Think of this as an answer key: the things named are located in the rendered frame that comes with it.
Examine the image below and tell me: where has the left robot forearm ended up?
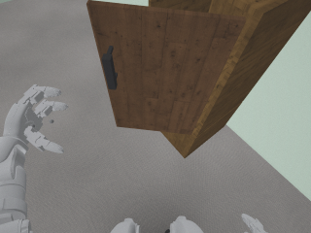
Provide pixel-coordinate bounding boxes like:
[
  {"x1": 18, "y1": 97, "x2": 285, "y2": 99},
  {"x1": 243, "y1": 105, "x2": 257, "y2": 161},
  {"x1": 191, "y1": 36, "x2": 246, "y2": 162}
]
[{"x1": 0, "y1": 136, "x2": 29, "y2": 225}]

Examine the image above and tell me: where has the left robot upper arm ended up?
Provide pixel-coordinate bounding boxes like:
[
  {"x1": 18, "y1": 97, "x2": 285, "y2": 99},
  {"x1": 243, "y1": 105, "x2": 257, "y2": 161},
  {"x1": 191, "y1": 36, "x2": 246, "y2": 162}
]
[{"x1": 0, "y1": 219, "x2": 33, "y2": 233}]

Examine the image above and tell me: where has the left robot shin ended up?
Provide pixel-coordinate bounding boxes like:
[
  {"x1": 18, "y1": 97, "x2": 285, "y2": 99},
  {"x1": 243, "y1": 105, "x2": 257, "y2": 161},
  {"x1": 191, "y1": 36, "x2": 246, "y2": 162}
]
[{"x1": 124, "y1": 218, "x2": 134, "y2": 222}]

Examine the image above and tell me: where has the handle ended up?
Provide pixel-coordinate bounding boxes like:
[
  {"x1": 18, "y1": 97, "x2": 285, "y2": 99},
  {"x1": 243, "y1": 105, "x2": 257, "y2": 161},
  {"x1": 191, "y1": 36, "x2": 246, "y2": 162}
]
[{"x1": 101, "y1": 46, "x2": 118, "y2": 90}]

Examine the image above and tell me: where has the cupboard door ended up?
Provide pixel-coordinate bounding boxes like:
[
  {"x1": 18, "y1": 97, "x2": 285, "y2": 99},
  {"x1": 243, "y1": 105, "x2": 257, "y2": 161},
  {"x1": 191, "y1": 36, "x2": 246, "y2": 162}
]
[{"x1": 86, "y1": 0, "x2": 246, "y2": 135}]

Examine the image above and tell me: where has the robot right hand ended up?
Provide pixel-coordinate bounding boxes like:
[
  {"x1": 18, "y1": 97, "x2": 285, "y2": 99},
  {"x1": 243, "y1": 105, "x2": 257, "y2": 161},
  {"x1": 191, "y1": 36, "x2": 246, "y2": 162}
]
[{"x1": 241, "y1": 214, "x2": 268, "y2": 233}]

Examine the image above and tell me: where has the robot left hand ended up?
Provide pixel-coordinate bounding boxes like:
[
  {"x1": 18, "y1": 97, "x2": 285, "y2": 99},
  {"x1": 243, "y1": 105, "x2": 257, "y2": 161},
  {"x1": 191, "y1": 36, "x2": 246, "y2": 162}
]
[{"x1": 3, "y1": 84, "x2": 69, "y2": 153}]

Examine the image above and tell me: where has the left robot thigh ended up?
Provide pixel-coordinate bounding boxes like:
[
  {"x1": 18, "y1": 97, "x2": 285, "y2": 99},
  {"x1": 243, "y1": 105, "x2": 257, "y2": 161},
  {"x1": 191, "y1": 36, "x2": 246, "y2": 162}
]
[{"x1": 110, "y1": 221, "x2": 141, "y2": 233}]

